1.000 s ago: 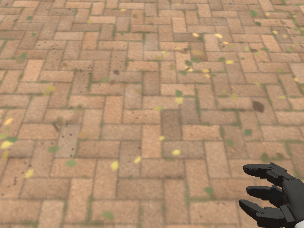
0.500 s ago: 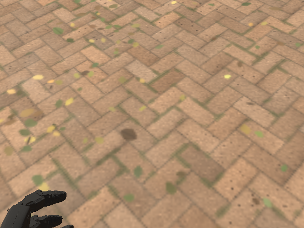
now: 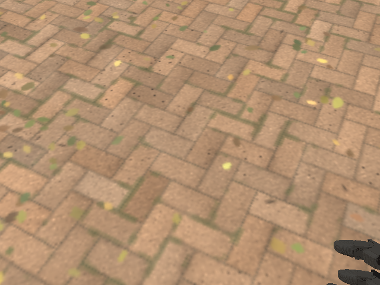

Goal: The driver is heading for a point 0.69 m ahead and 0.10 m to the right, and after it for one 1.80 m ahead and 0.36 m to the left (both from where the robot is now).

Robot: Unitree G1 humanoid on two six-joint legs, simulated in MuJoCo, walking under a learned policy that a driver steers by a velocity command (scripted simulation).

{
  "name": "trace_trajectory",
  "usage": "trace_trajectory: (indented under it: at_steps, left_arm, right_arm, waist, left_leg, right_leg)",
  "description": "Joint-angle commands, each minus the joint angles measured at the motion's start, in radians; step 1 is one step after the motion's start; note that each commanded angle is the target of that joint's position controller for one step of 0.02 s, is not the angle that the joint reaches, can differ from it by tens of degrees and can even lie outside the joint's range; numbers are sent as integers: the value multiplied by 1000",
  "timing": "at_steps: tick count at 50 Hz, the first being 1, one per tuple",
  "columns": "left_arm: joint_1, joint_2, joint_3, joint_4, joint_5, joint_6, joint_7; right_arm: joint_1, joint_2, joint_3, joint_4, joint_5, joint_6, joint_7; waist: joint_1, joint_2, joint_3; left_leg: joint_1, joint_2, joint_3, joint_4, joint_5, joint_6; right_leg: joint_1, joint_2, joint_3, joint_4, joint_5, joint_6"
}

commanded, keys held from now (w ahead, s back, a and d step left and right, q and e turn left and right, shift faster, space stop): w+e+shift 0.34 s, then w+shift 0.50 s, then w+q+shift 0.16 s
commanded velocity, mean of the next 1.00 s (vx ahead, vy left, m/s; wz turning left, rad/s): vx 1.00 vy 0.00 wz -0.52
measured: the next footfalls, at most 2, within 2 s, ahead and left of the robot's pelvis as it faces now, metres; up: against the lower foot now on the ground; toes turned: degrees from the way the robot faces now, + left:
right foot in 0.44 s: +0.50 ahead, -0.15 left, +0.00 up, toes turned -28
left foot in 0.92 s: +1.01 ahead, -0.24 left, +0.00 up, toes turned -31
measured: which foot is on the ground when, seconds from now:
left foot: down 0.00-0.44, up 0.46-0.90, down 0.92-1.00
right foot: up 0.00-0.42, down 0.44-0.94, up 0.96-1.00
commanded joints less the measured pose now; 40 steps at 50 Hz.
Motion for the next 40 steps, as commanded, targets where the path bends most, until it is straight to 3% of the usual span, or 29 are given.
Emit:
trace_trajectory:
  at_steps: [1, 2, 3, 4, 6, 8, 10, 12, 15, 16, 18, 19, 20, 21, 22, 23, 24, 25, 26, 27, 28, 30, 32, 35, 37, 40]
  left_arm:
    - [-82, 90, -12, -136, 1, -15, -4]
    - [-148, 85, -8, -150, 26, -13, -8]
    - [-155, 70, -5, -161, 23, -8, -17]
    - [-155, 58, -4, -161, 12, 2, -21]
    - [-169, 17, -11, -175, 0, 21, -27]
    - [-202, -4, -19, -194, 9, 26, -33]
    - [-229, 2, -20, -201, 9, 21, -41]
    - [-287, 15, -19, -208, 12, 14, -53]
    - [-408, 3, -27, -236, 14, -3, -80]
    - [-420, 9, -24, -240, 12, -8, -88]
    - [-404, 45, -7, -246, 8, -13, -94]
    - [-321, 68, 9, -235, 5, -8, -92]
    - [-151, 114, 37, -193, 3, 3, -85]
    - [112, 173, 75, -113, 8, 17, -67]
    - [221, 192, 76, -41, 6, 28, -44]
    - [88, 239, 60, -91, 34, 0, -46]
    - [100, 151, 51, -98, 42, -17, -49]
    - [85, 141, 45, -83, 50, -39, -51]
    - [7, 121, 35, -78, 51, -59, -57]
    - [-61, 74, 19, -79, 62, -70, -58]
    - [-101, 46, 9, -83, 75, -75, -56]
    - [-103, 13, -2, -60, 55, -78, -49]
    - [-56, 28, -1, -34, 52, -86, -34]
    - [8, 22, -7, -9, 50, -88, -13]
    - [71, 38, -7, 21, 39, -91, -11]
    - [131, 47, -8, 75, 27, -75, -13]
  right_arm:
    - [276, -153, -63, 6, -13, 20, -9]
    - [267, -145, -61, 28, -22, 25, -11]
    - [242, -126, -54, 49, -30, 22, -15]
    - [227, -94, -47, 68, -26, 17, -16]
    - [226, -63, -41, 102, -2, 11, -11]
    - [222, -81, -47, 121, 0, 9, -12]
    - [202, -102, -50, 126, -16, 9, -16]
    - [216, -123, -53, 139, -24, 10, -20]
    - [283, -164, -57, 172, -18, 18, -21]
    - [282, -184, -58, 176, -21, 23, -23]
    - [324, -248, -70, 188, -15, 36, -35]
    - [318, -276, -75, 190, -10, 47, -40]
    - [280, -291, -78, 176, -8, 54, -39]
    - [212, -278, -73, 159, -4, 53, -35]
    - [208, -161, -40, 157, -6, 38, -30]
    - [390, -19, 10, 94, 11, -4, -12]
    - [273, -133, -6, 87, 40, -38, -7]
    - [170, -148, -13, 56, 71, -46, -10]
    - [137, -125, -7, 59, 58, -43, -19]
    - [162, -106, -7, 82, 37, -28, -23]
    - [216, -102, -8, 102, 30, -8, -16]
    - [223, -86, -8, 118, 12, 24, -12]
    - [120, -57, 5, 82, -6, 33, -12]
    - [-56, -23, 21, 33, -11, 13, 5]
    - [-128, -10, 25, 16, 0, -2, 21]
    - [-210, -34, 13, -24, 20, -9, 41]
  waist:
    - [-183, 208, -164]
    - [-173, 100, -95]
    - [-139, 120, -51]
    - [-121, 145, -27]
    - [-101, 156, 1]
    - [-88, 117, 40]
    - [-77, 92, 78]
    - [-93, 61, 115]
    - [-133, 22, 154]
    - [-122, 31, 143]
    - [-78, 113, 69]
    - [-11, 163, 21]
    - [86, 197, -65]
    - [218, 164, -167]
    - [208, -39, -157]
    - [-22, -302, -318]
    - [73, -122, -353]
    - [53, -15, -169]
    - [-9, 118, -65]
    - [-61, 122, -28]
    - [-108, 69, -11]
    - [-126, 46, 27]
    - [-90, 42, 78]
    - [-14, 44, 101]
    - [26, 45, 103]
    - [40, 10, 123]
  left_leg:
    - [725, 376, -647, -417, -550, 166]
    - [612, 331, -487, -402, -349, 152]
    - [524, 304, -382, -410, -234, 154]
    - [480, 281, -297, -428, -177, 148]
    - [453, 278, -188, -458, -101, 151]
    - [441, 292, -95, -490, -13, 163]
    - [414, 278, 14, -529, 57, 162]
    - [422, 253, 120, -561, 124, 149]
    - [488, 237, 232, -571, 311, 107]
    - [507, 222, 277, -542, 549, 84]
    - [567, 247, 296, -417, 1109, 78]
    - [589, 274, 291, -295, 1321, 91]
    - [558, 293, 277, -105, 1419, 117]
    - [408, 269, 260, 174, 1315, 121]
    - [119, 119, 240, 607, 243, 95]
    - [-221, -16, 62, 903, -367, 86]
    - [-271, 21, -75, 874, -262, 116]
    - [-307, 49, -63, 809, -200, 127]
    - [-269, 99, -65, 716, -136, 127]
    - [-206, 136, -69, 660, -90, 119]
    - [-144, 166, -74, 624, -55, 106]
    - [-118, 203, -47, 535, -25, 68]
    - [-180, 206, -12, 413, 90, 28]
    - [-124, 158, 52, 106, 392, 5]
    - [-42, 114, 80, -40, 525, 17]
    - [-114, 80, 74, -198, 482, 55]
  right_leg:
    - [-683, -117, -128, 373, 170, 20]
    - [-643, -155, -136, 319, 192, 16]
    - [-601, -193, -122, 261, 223, 13]
    - [-573, -216, -124, 228, 221, 9]
    - [-601, -245, -139, 205, 215, 1]
    - [-664, -256, -145, 179, 290, 7]
    - [-677, -251, -157, 97, 401, 19]
    - [-670, -233, -211, -11, 508, 16]
    - [-612, -196, -309, -227, 590, -24]
    - [-538, -154, -364, -296, 586, -45]
    - [-374, -57, -443, -327, 526, -72]
    - [-278, -22, -444, -326, 451, -93]
    - [-90, -2, -423, -329, 388, -126]
    - [241, -17, -350, -438, 449, -175]
    - [490, -115, -169, -479, 432, -206]
    - [691, -316, 401, -626, 143, -374]
    - [619, -368, 557, -843, -105, -354]
    - [447, -370, 517, -918, -125, -317]
    - [269, -345, 425, -929, -29, -284]
    - [145, -296, 312, -923, 55, -257]
    - [41, -256, 225, -931, 100, -243]
    - [-75, -208, 95, -960, 185, -221]
    - [-117, -180, 3, -990, 313, -214]
    - [-147, -130, -120, -1013, 436, -179]
    - [-120, -154, -129, -1058, 438, -168]
    - [117, -214, -132, -1031, 552, -148]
